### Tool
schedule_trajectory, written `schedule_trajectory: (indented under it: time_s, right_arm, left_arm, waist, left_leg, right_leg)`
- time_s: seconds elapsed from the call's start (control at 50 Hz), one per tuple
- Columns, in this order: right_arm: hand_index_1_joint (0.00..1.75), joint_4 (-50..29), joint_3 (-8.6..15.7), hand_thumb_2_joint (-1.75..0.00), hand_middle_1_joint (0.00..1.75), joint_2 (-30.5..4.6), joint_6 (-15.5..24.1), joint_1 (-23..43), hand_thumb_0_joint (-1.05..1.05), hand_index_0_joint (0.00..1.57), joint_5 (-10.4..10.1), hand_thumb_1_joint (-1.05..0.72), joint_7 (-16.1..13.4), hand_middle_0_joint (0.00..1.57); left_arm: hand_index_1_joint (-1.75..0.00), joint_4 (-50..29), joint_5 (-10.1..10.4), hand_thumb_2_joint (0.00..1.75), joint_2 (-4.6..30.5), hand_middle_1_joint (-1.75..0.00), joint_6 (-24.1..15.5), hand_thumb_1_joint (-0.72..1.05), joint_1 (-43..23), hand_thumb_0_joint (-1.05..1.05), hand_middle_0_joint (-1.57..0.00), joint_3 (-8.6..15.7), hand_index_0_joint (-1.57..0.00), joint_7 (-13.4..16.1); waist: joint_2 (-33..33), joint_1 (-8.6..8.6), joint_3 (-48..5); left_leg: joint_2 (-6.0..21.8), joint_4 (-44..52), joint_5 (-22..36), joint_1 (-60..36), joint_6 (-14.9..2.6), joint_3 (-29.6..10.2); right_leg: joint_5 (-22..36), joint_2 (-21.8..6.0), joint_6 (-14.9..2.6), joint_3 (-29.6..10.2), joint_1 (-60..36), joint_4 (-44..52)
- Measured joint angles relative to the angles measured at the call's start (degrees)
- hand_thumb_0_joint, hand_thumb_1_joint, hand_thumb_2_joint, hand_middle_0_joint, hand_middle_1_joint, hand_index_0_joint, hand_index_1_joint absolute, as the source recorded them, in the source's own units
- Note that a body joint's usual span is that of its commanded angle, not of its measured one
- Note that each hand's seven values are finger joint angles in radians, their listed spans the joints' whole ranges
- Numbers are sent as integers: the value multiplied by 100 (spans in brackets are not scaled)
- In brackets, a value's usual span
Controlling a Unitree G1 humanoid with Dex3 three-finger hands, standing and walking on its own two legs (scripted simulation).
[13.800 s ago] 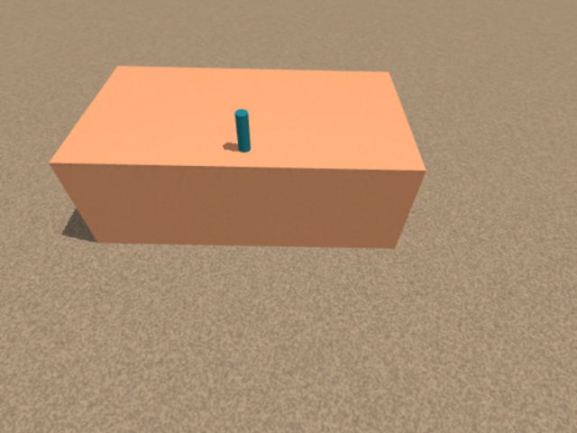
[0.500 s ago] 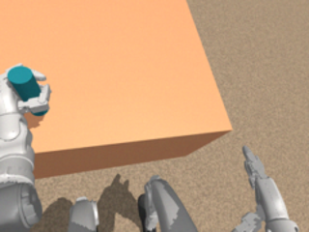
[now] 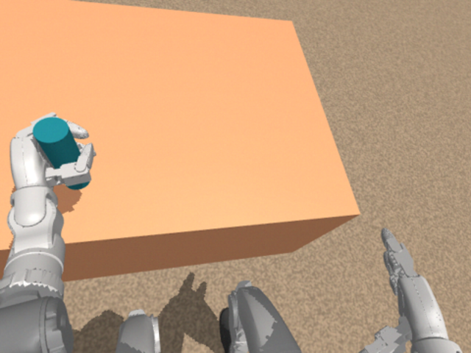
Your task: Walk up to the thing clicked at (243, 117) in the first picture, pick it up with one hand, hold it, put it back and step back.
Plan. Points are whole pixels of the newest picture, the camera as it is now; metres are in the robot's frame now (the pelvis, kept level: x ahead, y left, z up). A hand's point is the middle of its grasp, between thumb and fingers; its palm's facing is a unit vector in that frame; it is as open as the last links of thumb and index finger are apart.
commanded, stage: lift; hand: left
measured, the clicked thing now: (66, 157) +0.47 +0.19 -0.02
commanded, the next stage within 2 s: hold in 1.06 s
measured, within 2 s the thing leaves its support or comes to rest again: neither
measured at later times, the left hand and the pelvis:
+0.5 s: hand (59, 167) +0.40 +0.17 +0.07, palm faces +0.13 -0.99 -0.01, open 5.5 cm; pelvis +0.02 +0.00 +0.05, yaw +1 degrees
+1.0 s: hand (54, 168) +0.38 +0.17 +0.11, palm faces +0.13 -0.99 +0.00, open 5.5 cm; pelvis +0.03 +0.00 +0.07, yaw +0 degrees
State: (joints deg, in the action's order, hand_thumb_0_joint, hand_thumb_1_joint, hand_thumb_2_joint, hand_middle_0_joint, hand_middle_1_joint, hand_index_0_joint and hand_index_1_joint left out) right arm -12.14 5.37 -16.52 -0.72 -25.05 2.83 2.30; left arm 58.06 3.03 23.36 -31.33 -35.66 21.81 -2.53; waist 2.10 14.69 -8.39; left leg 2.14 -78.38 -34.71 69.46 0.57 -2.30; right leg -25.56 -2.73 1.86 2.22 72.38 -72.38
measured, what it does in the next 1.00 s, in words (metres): rises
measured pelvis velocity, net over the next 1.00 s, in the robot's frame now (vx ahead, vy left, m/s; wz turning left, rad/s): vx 0.03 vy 0.00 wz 0.01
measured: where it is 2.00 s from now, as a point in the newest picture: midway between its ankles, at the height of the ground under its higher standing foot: outside the picture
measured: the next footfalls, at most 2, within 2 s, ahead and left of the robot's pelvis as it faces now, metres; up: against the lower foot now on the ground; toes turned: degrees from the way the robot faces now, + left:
none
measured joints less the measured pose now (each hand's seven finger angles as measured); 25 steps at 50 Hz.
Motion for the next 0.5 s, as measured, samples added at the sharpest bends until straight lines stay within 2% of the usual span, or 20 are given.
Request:
schedule_trajectory:
  time_s: [0.2,0.34,0.5]
  right_arm:
    - [5,376,-40,-5,5,169,-108,-85,-1,6,-37,54,-37,6]
    - [5,585,-63,-5,5,233,-229,-118,-1,6,-119,55,-138,6]
    - [5,757,-80,-5,5,275,-246,-130,-1,6,-179,55,-242,6]
  left_arm:
    - [-113,-883,145,120,-466,-112,237,8,656,-2,-100,-240,-104,56]
    - [-113,-1507,255,119,-817,-112,442,8,1230,-2,-100,-529,-103,89]
    - [-113,-2118,373,120,-1041,-112,643,8,1722,-2,-100,-799,-104,88]
  waist:
    - [-97,-361,2]
    - [-143,-654,39]
    - [-76,-886,125]
  left_leg:
    - [-2,477,77,-704,-5,68]
    - [-31,863,162,-1277,-13,133]
    - [-67,1283,294,-1822,-2,173]
  right_leg:
    - [42,2,9,-40,-667,409]
    - [76,-22,19,-86,-1193,701]
    - [141,-53,11,-109,-1697,1017]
